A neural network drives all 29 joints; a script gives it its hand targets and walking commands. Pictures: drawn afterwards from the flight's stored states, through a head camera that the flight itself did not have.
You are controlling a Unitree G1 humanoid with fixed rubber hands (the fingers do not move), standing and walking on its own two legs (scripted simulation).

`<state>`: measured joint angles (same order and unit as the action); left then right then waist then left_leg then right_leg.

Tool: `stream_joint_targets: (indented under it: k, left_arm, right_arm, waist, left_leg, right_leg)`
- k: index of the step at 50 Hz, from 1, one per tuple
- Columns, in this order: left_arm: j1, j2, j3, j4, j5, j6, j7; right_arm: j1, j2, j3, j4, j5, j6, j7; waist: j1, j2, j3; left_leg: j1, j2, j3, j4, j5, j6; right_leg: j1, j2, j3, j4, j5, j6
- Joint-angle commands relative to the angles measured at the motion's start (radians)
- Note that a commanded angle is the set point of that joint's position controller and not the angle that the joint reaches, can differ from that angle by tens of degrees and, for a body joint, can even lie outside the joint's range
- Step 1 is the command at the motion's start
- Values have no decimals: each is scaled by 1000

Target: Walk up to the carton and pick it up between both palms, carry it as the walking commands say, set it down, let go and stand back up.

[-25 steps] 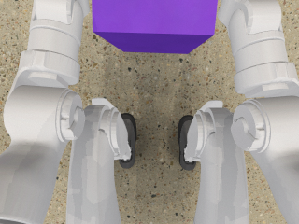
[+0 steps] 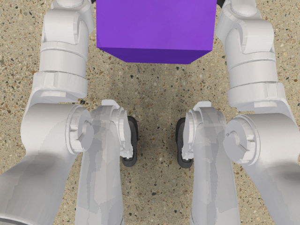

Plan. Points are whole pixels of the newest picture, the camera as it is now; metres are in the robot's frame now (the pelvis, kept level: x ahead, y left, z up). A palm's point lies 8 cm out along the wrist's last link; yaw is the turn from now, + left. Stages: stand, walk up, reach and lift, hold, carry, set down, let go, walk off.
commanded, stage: reach and lift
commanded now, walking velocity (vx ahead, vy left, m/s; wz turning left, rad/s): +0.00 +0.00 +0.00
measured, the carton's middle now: (157, 9) +0.56 +0.01 -0.15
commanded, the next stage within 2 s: none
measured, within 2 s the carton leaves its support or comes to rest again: neither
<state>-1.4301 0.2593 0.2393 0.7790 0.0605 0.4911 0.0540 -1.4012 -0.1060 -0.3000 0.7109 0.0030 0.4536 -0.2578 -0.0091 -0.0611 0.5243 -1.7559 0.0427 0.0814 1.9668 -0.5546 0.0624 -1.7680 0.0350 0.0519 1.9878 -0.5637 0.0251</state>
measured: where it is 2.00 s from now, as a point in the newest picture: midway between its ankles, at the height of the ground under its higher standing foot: (157, 150)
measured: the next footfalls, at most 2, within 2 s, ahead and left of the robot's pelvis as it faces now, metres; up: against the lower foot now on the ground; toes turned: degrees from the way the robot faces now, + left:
none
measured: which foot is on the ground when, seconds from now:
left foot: down 0.00-1.00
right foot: down 0.00-1.00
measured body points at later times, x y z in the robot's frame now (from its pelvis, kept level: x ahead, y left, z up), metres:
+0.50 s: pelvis -0.01 +0.00 +0.05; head +0.29 +0.00 +0.37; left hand +0.55 +0.15 +0.00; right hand +0.54 -0.14 +0.00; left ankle +0.14 +0.10 -0.42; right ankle +0.14 -0.12 -0.42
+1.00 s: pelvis -0.01 +0.00 +0.11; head +0.26 +0.00 +0.46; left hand +0.53 +0.14 +0.07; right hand +0.51 -0.14 +0.08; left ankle +0.14 +0.10 -0.42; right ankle +0.14 -0.12 -0.42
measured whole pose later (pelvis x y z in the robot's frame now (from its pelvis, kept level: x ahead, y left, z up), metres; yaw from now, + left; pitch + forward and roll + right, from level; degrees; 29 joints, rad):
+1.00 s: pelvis -0.01 +0.00 +0.11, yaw -1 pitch +10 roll +2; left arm -1.25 0.18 0.25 0.69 0.08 0.52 0.06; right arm -1.23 -0.05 -0.32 0.62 -0.04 0.49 -0.23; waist -0.01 -0.06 0.52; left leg -1.30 0.02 0.08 1.60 -0.47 0.05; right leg -1.32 0.04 0.06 1.63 -0.48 0.03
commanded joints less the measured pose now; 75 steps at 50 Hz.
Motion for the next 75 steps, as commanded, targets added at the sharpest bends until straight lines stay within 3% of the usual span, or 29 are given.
stream_joint_targets:
  k: [1,4,5,9,12,13,15,17,22,27,34,38,40,43,45,47,48,49,53,55,56,60,62,63,64,68,70,72,75]
  left_arm:
    - [-816,-1228,-419,-306,-223,-61,-203]
    - [-756,-1245,-401,-251,-210,-39,-203]
    - [-736,-1207,-331,-153,-172,-51,-202]
    - [-647,-1233,-298,-78,-119,-54,-228]
    - [-718,-1273,-405,-271,-187,-61,-234]
    - [-737,-1189,-308,-181,-138,-57,-237]
    - [-727,-1217,-360,-248,-153,-51,-226]
    - [-793,-1265,-460,-426,-235,-63,-218]
    - [-680,-1226,-365,-189,-171,-28,-217]
    - [-671,-1272,-382,-278,-188,-41,-219]
    - [-634,-1300,-362,-217,-168,-44,-240]
    - [-619,-1279,-419,-294,-192,-45,-217]
    - [-686,-1319,-492,-400,-226,-46,-210]
    - [-575,-1280,-349,-193,-130,-31,-210]
    - [-659,-1343,-492,-356,-221,-34,-213]
    - [-623,-1313,-478,-364,-215,-36,-206]
    - [-581,-1272,-404,-253,-184,-35,-207]
    - [-608,-1310,-451,-324,-195,-31,-213]
    - [-514,-1329,-405,-217,-152,-34,-228]
    - [-583,-1364,-466,-303,-189,-44,-230]
    - [-451,-1317,-378,-159,-135,-33,-234]
    - [-535,-1318,-445,-341,-181,-56,-239]
    - [-546,-1337,-498,-378,-217,-55,-227]
    - [-470,-1330,-415,-208,-147,-43,-225]
    - [-521,-1364,-491,-348,-194,-54,-226]
    - [-524,-1335,-535,-429,-216,-63,-212]
    - [-403,-1307,-419,-230,-126,-46,-222]
    - [-419,-1349,-448,-248,-134,-43,-223]
    - [-391,-1370,-466,-290,-177,-51,-245]
  right_arm:
    - [-836,1203,438,-275,212,-25,349]
    - [-850,1133,412,-306,197,-26,347]
    - [-816,1180,379,-192,185,-20,353]
    - [-791,1194,343,-111,151,-27,372]
    - [-722,1269,417,-205,184,-17,373]
    - [-790,1206,342,-146,145,-19,378]
    - [-809,1272,427,-240,203,-14,365]
    - [-849,1281,509,-398,242,-20,360]
    - [-827,1202,444,-285,190,-3,363]
    - [-737,1290,475,-267,199,12,370]
    - [-658,1267,398,-156,139,1,381]
    - [-789,1244,532,-343,218,-13,381]
    - [-691,1285,528,-329,218,-3,373]
    - [-714,1241,470,-220,176,5,386]
    - [-704,1275,517,-338,205,-6,382]
    - [-674,1283,543,-322,225,5,369]
    - [-677,1282,517,-214,195,17,372]
    - [-624,1281,508,-249,190,19,383]
    - [-634,1308,500,-205,181,8,386]
    - [-493,1330,467,-145,140,12,389]
    - [-600,1298,512,-194,172,5,386]
    - [-617,1336,585,-366,201,-8,377]
    - [-579,1303,563,-322,199,-5,376]
    - [-544,1277,525,-236,155,-5,374]
    - [-566,1271,566,-305,167,-5,387]
    - [-459,1327,602,-308,197,3,379]
    - [-516,1306,572,-252,156,8,383]
    - [-450,1282,539,-190,126,6,399]
    - [-458,1348,613,-315,160,-1,382]
  waist:
    - [67,80,-2487]
    - [9,101,-2412]
    - [79,72,-2208]
    - [77,67,-2105]
    - [51,35,-2396]
    - [49,48,-2204]
    - [112,56,-2379]
    - [75,42,-2647]
    - [77,32,-2303]
    - [95,26,-2385]
    - [30,30,-2246]
    - [106,37,-2458]
    - [67,80,-2540]
    - [114,84,-2204]
    - [52,61,-2444]
    - [80,104,-2425]
    - [107,33,-2295]
    - [61,49,-2327]
    - [93,61,-2218]
    - [21,64,-2240]
    - [136,40,-2167]
    - [117,15,-2439]
    - [68,37,-2356]
    - [87,61,-2180]
    - [56,44,-2336]
    - [63,82,-2381]
    - [130,23,-2160]
    - [65,65,-2097]
    - [97,21,-2232]
  left_leg:
    - [893,-207,-87,-252,499,-39]
    - [913,-200,-108,-278,461,-40]
    - [830,-188,-103,-301,362,-23]
    - [761,-195,-94,-334,270,-26]
    - [943,-201,-107,-370,422,-27]
    - [799,-188,-107,-370,273,-15]
    - [914,-205,-82,-370,372,-21]
    - [1064,-209,-98,-370,515,-25]
    - [952,-195,-100,-419,307,-20]
    - [1037,-199,-103,-483,390,-15]
    - [970,-196,-120,-524,283,-31]
    - [1106,-197,-139,-535,399,-28]
    - [1213,-198,-149,-556,445,-41]
    - [1053,-185,-141,-599,215,-28]
    - [1187,-199,-136,-587,390,-50]
    - [1228,-203,-134,-606,396,-35]
    - [1109,-190,-130,-616,294,-30]
    - [1183,-186,-145,-641,322,-38]
    - [1125,-196,-141,-677,286,-26]
    - [1169,-182,-155,-709,269,-38]
    - [1105,-183,-152,-714,261,-21]
    - [1226,-199,-144,-709,427,-15]
    - [1275,-191,-164,-735,423,-31]
    - [1159,-179,-169,-754,263,-27]
    - [1297,-177,-186,-765,359,-39]
    - [1418,-181,-175,-797,475,-40]
    - [1250,-180,-162,-824,313,-20]
    - [1268,-161,-184,-865,236,-39]
    - [1305,-187,-154,-852,399,-20]
  right_leg:
    - [668,156,-90,-277,418,-19]
    - [638,149,-94,-319,378,-27]
    - [550,137,-76,-334,263,-21]
    - [527,134,-94,-354,197,-8]
    - [739,149,-96,-385,358,1]
    - [618,130,-81,-401,208,-7]
    - [744,143,-53,-424,294,-13]
    - [870,154,-71,-401,446,-5]
    - [727,135,-73,-475,227,-9]
    - [852,140,-62,-498,318,7]
    - [788,129,-59,-563,211,-4]
    - [869,135,-45,-550,304,-4]
    - [962,138,-41,-565,368,-10]
    - [824,115,-26,-622,145,-18]
    - [945,138,-32,-632,332,-23]
    - [978,129,-25,-634,325,-14]
    - [947,118,-10,-662,205,-17]
    - [956,126,-34,-670,261,-16]
    - [939,117,-19,-700,204,-12]
    - [987,117,-14,-734,233,-27]
    - [968,109,2,-729,181,-13]
    - [1177,114,30,-762,365,-2]
    - [1113,121,11,-765,364,-17]
    - [1065,95,38,-794,208,-32]
    - [1084,115,5,-783,300,-26]
    - [1187,115,2,-812,414,-11]
    - [1116,96,26,-851,230,-16]
    - [1086,99,6,-864,201,-27]
    - [1268,101,40,-905,334,-11]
